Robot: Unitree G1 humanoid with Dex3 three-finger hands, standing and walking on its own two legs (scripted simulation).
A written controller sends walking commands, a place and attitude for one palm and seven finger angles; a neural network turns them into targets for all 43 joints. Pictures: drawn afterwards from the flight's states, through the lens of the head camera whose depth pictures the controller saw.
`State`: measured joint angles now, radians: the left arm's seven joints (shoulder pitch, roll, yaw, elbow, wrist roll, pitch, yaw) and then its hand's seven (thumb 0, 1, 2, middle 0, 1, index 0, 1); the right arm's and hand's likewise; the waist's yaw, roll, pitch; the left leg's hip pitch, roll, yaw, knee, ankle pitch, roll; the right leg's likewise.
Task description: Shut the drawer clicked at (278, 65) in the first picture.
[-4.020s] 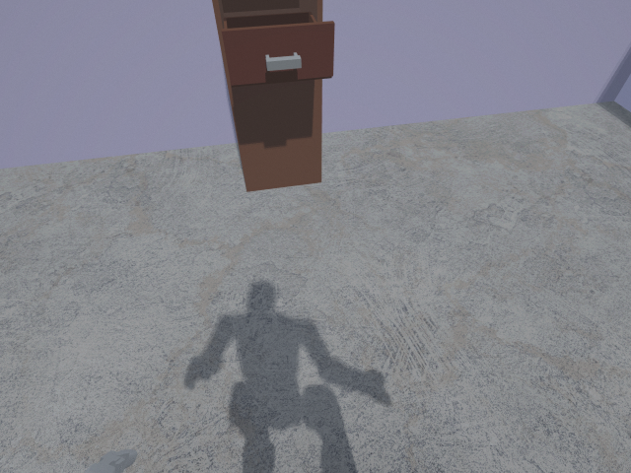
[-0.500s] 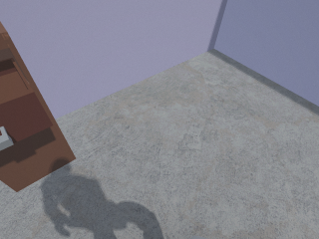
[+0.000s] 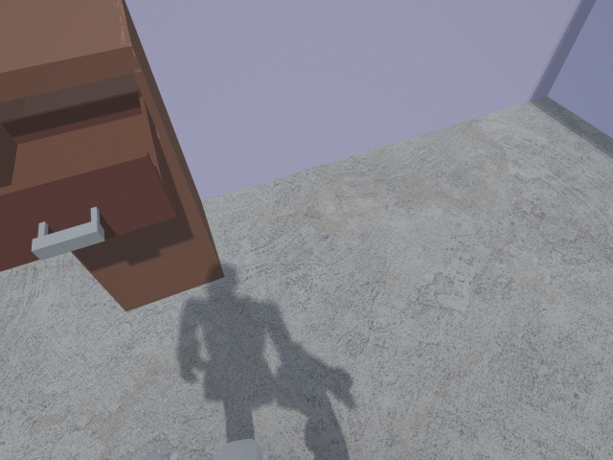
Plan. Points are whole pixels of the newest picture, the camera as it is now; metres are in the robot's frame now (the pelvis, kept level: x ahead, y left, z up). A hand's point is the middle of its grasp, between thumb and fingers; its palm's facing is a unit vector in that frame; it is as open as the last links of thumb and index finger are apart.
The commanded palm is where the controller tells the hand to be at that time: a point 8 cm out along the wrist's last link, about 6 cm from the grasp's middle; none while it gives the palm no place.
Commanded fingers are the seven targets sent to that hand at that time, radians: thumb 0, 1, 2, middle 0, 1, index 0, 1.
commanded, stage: turn to face it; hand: left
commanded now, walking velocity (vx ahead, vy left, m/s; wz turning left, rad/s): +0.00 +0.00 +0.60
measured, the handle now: (69, 230) +0.46 +0.43 -0.01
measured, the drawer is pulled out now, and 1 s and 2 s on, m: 0.30 0.30 0.30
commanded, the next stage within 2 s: take the last steps up to it in 0.64 s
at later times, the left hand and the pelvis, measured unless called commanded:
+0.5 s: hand out of the picture +0.04 +0.24 -0.16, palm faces +0.27 -0.92 -0.28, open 7.4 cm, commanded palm none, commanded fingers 0.00 0.90 0.90 -0.20 -0.30 -0.20 -0.30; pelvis +0.00 +0.01 -0.01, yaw +14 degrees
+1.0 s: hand out of the picture -0.10 +0.15 -0.16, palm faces +0.48 -0.85 -0.23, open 7.3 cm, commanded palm none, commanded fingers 0.00 0.90 0.90 -0.20 -0.30 -0.20 -0.30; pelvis -0.01 -0.01 +0.01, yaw +25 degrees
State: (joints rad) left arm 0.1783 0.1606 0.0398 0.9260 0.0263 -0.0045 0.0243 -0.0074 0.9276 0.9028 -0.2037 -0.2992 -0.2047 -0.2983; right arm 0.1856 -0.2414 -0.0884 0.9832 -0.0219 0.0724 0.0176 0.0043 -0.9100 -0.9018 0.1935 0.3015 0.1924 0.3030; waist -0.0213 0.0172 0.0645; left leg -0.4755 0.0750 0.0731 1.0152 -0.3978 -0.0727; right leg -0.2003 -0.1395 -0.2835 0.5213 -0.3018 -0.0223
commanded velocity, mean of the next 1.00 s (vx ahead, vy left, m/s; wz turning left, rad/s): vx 0.08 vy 0.01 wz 0.30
